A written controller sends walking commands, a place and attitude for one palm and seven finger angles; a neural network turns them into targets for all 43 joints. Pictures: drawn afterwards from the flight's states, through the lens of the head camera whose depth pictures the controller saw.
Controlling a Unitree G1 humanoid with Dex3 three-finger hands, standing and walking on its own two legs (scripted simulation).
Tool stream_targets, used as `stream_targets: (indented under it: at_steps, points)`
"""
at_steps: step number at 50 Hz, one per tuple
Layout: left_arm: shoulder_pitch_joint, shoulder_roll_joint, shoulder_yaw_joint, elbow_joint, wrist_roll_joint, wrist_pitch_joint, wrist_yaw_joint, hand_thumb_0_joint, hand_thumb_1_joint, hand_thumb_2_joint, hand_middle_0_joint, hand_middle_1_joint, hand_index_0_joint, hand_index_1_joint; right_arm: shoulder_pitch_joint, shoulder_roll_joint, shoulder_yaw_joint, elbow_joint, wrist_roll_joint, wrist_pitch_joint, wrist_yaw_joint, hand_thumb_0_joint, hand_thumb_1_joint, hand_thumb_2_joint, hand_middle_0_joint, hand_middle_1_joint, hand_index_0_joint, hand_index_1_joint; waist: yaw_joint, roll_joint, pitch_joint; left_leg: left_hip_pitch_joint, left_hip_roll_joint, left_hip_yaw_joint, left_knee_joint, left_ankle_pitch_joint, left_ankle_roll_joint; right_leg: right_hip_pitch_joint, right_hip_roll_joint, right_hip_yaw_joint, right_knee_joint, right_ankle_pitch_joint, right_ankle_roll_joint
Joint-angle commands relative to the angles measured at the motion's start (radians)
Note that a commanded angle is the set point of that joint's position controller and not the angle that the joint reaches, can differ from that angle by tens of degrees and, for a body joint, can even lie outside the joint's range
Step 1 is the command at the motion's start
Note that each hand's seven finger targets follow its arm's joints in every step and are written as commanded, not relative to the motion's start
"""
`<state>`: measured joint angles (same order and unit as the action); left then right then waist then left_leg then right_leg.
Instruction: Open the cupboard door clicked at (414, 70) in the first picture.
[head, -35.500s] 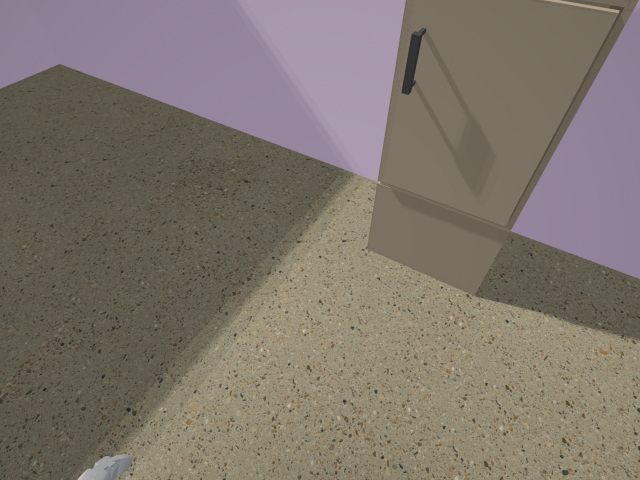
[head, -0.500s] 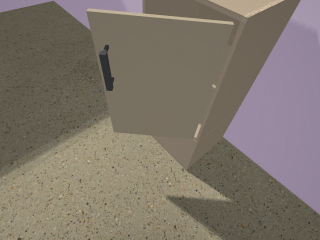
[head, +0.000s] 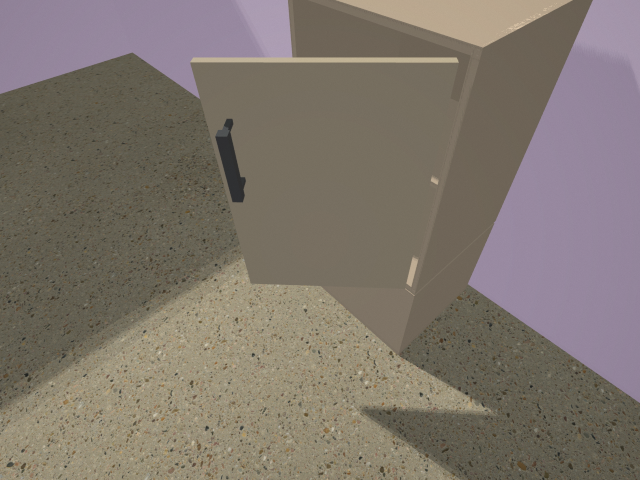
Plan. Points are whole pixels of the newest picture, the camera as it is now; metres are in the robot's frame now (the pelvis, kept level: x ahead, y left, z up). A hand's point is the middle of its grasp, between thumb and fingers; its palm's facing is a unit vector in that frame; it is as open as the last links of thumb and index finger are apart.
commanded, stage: look again from close up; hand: left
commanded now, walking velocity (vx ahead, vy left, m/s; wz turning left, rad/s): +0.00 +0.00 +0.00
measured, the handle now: (233, 161) +0.62 +0.21 +0.05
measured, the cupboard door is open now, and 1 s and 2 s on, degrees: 44 44 44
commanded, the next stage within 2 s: shuffle to correct the standing spot in 0.54 s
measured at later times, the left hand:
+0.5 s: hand out of the picture +0.05 +0.14 -0.16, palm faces +0.03 -0.97 -0.23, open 7.3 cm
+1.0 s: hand out of the picture +0.02 +0.14 -0.18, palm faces +0.10 -0.98 -0.15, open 7.4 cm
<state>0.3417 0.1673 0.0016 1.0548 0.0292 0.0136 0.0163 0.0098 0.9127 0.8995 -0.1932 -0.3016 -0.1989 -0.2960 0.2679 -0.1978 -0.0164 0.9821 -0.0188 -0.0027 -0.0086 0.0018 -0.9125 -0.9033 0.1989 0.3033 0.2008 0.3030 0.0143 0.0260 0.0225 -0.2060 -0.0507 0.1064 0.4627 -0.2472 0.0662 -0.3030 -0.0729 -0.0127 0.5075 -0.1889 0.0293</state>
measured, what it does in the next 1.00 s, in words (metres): shifts its weight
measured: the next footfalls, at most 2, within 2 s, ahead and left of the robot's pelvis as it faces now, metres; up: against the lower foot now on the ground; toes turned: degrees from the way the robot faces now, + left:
none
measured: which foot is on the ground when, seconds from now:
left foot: down 0.00-1.00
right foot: down 0.00-1.00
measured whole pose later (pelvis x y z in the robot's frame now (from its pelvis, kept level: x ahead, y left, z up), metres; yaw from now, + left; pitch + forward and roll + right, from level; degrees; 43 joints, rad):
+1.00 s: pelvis +0.05 -0.03 +0.00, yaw +2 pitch +0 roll +0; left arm 0.36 0.15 0.04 1.08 0.03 0.01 0.01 0.01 0.91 0.90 -0.20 -0.30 -0.20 -0.30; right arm 0.42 -0.15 -0.01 1.10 -0.03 -0.02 -0.02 0.00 -0.90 -0.90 0.20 0.30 0.20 0.30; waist 0.01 -0.04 -0.01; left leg -0.16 -0.01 0.07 0.48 -0.32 0.03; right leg -0.26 -0.04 -0.07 0.58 -0.35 -0.04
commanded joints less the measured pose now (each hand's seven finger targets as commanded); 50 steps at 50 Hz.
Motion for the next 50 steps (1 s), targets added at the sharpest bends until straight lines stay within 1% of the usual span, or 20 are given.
stream_targets:
  at_steps: [1, 5, 10, 11, 16, 23, 27, 30, 32, 35, 38, 40, 42, 44, 45, 46, 47, 48, 49, 50]
  points:
    - [0.002, 0.106, 0.012, -0.042, -0.006, -0.035, 0.010, 0.000, 0.900, 0.900, -0.200, -0.300, -0.200, -0.300, 0.029, -0.100, -0.014, -0.025, 0.003, -0.031, -0.010, 0.000, -0.900, -0.900, 0.200, 0.300, 0.200, 0.300, -0.020, -0.049, 0.014, -0.072, 0.156, -0.182, -0.178, -0.104, -0.016, 0.048, -0.032, 0.066, -0.078, -0.011, -0.058]
    - [-0.003, 0.105, 0.010, -0.023, -0.011, -0.042, 0.013, 0.000, 0.900, 0.900, -0.200, -0.300, -0.200, -0.300, 0.044, -0.084, -0.006, 0.014, 0.007, -0.038, -0.013, 0.000, -0.900, -0.900, 0.200, 0.300, 0.200, 0.300, -0.021, -0.050, -0.004, -0.033, 0.149, -0.153, -0.144, 0.015, -0.023, 0.067, -0.044, 0.076, -0.095, 0.031, -0.061]
    - [-0.008, 0.102, 0.010, -0.007, -0.013, -0.046, 0.016, 0.000, 0.900, 0.900, -0.200, -0.300, -0.200, -0.300, 0.059, -0.064, 0.001, 0.056, 0.007, -0.039, -0.016, 0.000, -0.900, -0.900, 0.200, 0.300, 0.200, 0.300, -0.017, -0.063, 0.005, -0.026, 0.147, -0.134, -0.129, 0.058, -0.032, 0.084, -0.051, 0.078, -0.110, 0.055, -0.066]
    - [-0.012, 0.102, 0.009, -0.004, -0.015, -0.047, 0.017, 0.000, 0.900, 0.900, -0.200, -0.300, -0.200, -0.300, 0.064, -0.066, 0.003, 0.063, 0.007, -0.040, -0.016, 0.000, -0.900, -0.900, 0.200, 0.300, 0.200, 0.300, -0.017, -0.047, 0.000, -0.027, 0.145, -0.133, -0.128, 0.069, -0.034, 0.095, -0.053, 0.080, -0.109, 0.065, -0.067]
    - [-0.023, 0.105, 0.009, 0.004, -0.017, -0.046, 0.018, 0.000, 0.900, 0.900, -0.200, -0.300, -0.200, -0.300, 0.069, -0.052, 0.007, 0.088, 0.006, -0.034, -0.018, 0.000, -0.900, -0.900, 0.200, 0.300, 0.200, 0.300, -0.016, -0.040, 0.033, -0.037, 0.141, -0.125, -0.124, 0.058, -0.042, 0.092, -0.053, 0.084, -0.133, 0.042, -0.071]
    - [-0.033, 0.109, 0.013, 0.001, -0.018, -0.048, 0.018, 0.000, 0.900, 0.900, -0.200, -0.300, -0.200, -0.300, 0.085, -0.041, 0.007, 0.109, 0.004, -0.032, -0.018, 0.000, -0.900, -0.900, 0.200, 0.300, 0.200, 0.300, -0.016, -0.065, 0.020, -0.029, 0.138, -0.117, -0.119, 0.064, -0.049, 0.115, -0.058, 0.082, -0.155, 0.043, -0.075]
    - [-0.036, 0.105, 0.014, 0.000, -0.018, -0.044, 0.017, 0.000, 0.900, 0.900, -0.200, -0.300, -0.200, -0.300, 0.087, -0.033, 0.009, 0.118, 0.003, -0.026, -0.018, 0.000, -0.900, -0.900, 0.200, 0.300, 0.200, 0.300, -0.016, -0.051, 0.055, -0.039, 0.135, -0.117, -0.125, 0.035, -0.052, 0.091, -0.052, 0.084, -0.178, -0.026, -0.075]
    - [-0.028, 0.101, 0.015, 0.001, -0.018, -0.044, 0.017, 0.000, 0.900, 0.900, -0.200, -0.300, -0.200, -0.300, 0.096, -0.025, 0.009, 0.121, 0.003, -0.023, -0.018, 0.000, -0.900, -0.900, 0.200, 0.300, 0.200, 0.300, -0.016, -0.059, 0.056, -0.028, 0.136, -0.113, -0.126, 0.027, -0.051, 0.085, -0.050, 0.082, -0.195, -0.050, -0.074]
    - [-0.025, 0.101, 0.016, -0.001, -0.019, -0.043, 0.016, 0.000, 0.900, 0.900, -0.200, -0.300, -0.200, -0.300, 0.099, -0.026, 0.010, 0.123, 0.003, -0.024, -0.018, 0.000, -0.900, -0.900, 0.200, 0.300, 0.200, 0.300, -0.016, -0.040, 0.051, -0.033, 0.132, -0.114, -0.124, 0.023, -0.052, 0.089, -0.049, 0.089, -0.198, -0.060, -0.074]
    - [-0.004, 0.115, 0.027, -0.004, -0.012, -0.041, 0.014, 0.000, 0.900, 0.900, -0.200, -0.300, -0.200, -0.300, 0.121, -0.025, 0.008, 0.125, -0.001, -0.015, -0.014, 0.000, -0.900, -0.900, 0.200, 0.300, 0.200, 0.300, -0.009, -0.079, 0.037, -0.057, 0.105, -0.082, -0.080, -0.090, -0.052, 0.110, -0.068, 0.119, -0.229, -0.236, -0.089]
    - [0.017, 0.144, 0.049, -0.015, -0.009, -0.033, 0.012, 0.000, 0.900, 0.900, -0.200, -0.300, -0.200, -0.300, 0.136, -0.021, 0.004, 0.114, -0.006, -0.005, -0.008, 0.000, -0.900, -0.900, 0.200, 0.300, 0.200, 0.300, -0.006, -0.140, 0.056, -0.104, 0.072, -0.038, 0.032, -0.146, -0.055, 0.079, -0.138, 0.216, -0.315, -0.430, -0.129]
    - [0.019, 0.150, 0.061, -0.025, -0.007, -0.030, 0.013, 0.000, 0.900, 0.900, -0.200, -0.300, -0.200, -0.300, 0.154, -0.013, 0.000, 0.109, -0.006, -0.002, -0.008, 0.000, -0.900, -0.900, 0.200, 0.300, 0.200, 0.300, -0.012, -0.158, 0.075, -0.098, 0.071, -0.032, 0.079, -0.145, -0.052, 0.044, -0.171, 0.245, -0.348, -0.471, -0.154]
    - [0.006, 0.143, 0.068, -0.034, -0.007, -0.030, 0.012, 0.000, 0.900, 0.900, -0.200, -0.300, -0.200, -0.300, 0.185, -0.002, 0.002, 0.115, -0.005, -0.008, -0.005, 0.000, -0.900, -0.900, 0.200, 0.300, 0.200, 0.300, -0.023, -0.134, 0.079, -0.056, 0.072, -0.034, 0.050, -0.125, -0.044, 0.005, -0.164, 0.215, -0.321, -0.430, -0.156]
    - [-0.005, 0.121, 0.067, -0.039, -0.009, -0.028, 0.006, 0.000, 0.900, 0.900, -0.200, -0.300, -0.200, -0.300, 0.224, -0.001, 0.004, 0.125, -0.005, -0.018, -0.005, 0.000, -0.900, -0.900, 0.200, 0.300, 0.200, 0.300, -0.032, -0.066, 0.093, -0.004, 0.076, -0.050, -0.052, -0.114, -0.038, -0.034, -0.110, 0.134, -0.232, -0.359, -0.137]
    - [-0.009, 0.105, 0.064, -0.046, -0.007, -0.027, 0.004, 0.000, 0.900, 0.900, -0.200, -0.300, -0.200, -0.300, 0.238, -0.012, 0.000, 0.126, -0.006, -0.020, -0.008, 0.000, -0.900, -0.900, 0.200, 0.300, 0.200, 0.300, -0.032, 0.001, 0.121, -0.014, 0.106, -0.087, -0.097, -0.129, -0.030, -0.047, -0.066, 0.080, -0.160, -0.329, -0.124]
    - [-0.007, 0.080, 0.059, -0.047, -0.006, -0.026, 0.001, 0.000, 0.900, 0.900, -0.200, -0.300, -0.200, -0.300, 0.245, -0.035, -0.003, 0.125, -0.009, -0.025, -0.010, 0.000, -0.900, -0.900, 0.200, 0.300, 0.200, 0.300, -0.029, 0.093, 0.129, -0.030, 0.156, -0.157, -0.155, -0.163, -0.009, -0.056, -0.019, 0.021, -0.071, -0.297, -0.108]
    - [-0.007, 0.055, 0.054, -0.052, -0.002, -0.028, -0.003, 0.000, 0.900, 0.900, -0.200, -0.300, -0.200, -0.300, 0.248, -0.062, -0.008, 0.120, -0.008, -0.028, -0.013, 0.000, -0.900, -0.900, 0.200, 0.300, 0.200, 0.300, -0.027, 0.176, 0.125, -0.040, 0.221, -0.234, -0.225, -0.219, 0.023, -0.061, 0.026, -0.058, 0.034, -0.249, -0.093]
    - [-0.027, 0.032, 0.047, -0.060, 0.004, -0.031, -0.006, 0.000, 0.900, 0.900, -0.200, -0.300, -0.200, -0.300, 0.250, -0.078, -0.012, 0.110, -0.006, -0.030, -0.018, 0.000, -0.900, -0.900, 0.200, 0.300, 0.200, 0.300, -0.032, 0.207, 0.146, -0.031, 0.270, -0.306, -0.269, -0.213, 0.062, -0.103, 0.049, -0.100, 0.119, -0.223, -0.083]
    - [-0.042, 0.022, 0.043, -0.066, 0.007, -0.037, -0.008, 0.000, 0.900, 0.900, -0.200, -0.300, -0.200, -0.300, 0.243, -0.071, -0.011, 0.103, -0.005, -0.033, -0.022, 0.000, -0.900, -0.900, 0.200, 0.300, 0.200, 0.300, -0.029, 0.189, 0.155, -0.002, 0.286, -0.324, -0.265, -0.138, 0.091, -0.143, 0.047, -0.096, 0.167, -0.241, -0.083]
    - [-0.048, 0.020, 0.041, -0.067, 0.006, -0.043, -0.012, 0.000, 0.900, 0.900, -0.200, -0.300, -0.200, -0.300, 0.242, -0.059, -0.006, 0.102, -0.004, -0.039, -0.024, 0.000, -0.900, -0.900, 0.200, 0.300, 0.200, 0.300, -0.024, 0.146, 0.149, 0.034, 0.287, -0.318, -0.231, 0.007, 0.109, -0.160, 0.038, -0.086, 0.177, -0.250, -0.085]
